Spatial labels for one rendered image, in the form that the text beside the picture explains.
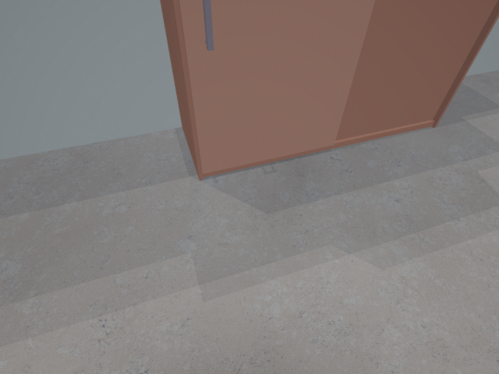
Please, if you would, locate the wardrobe door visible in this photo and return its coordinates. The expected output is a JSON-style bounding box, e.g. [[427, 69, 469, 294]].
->
[[336, 0, 498, 140], [179, 0, 375, 174]]

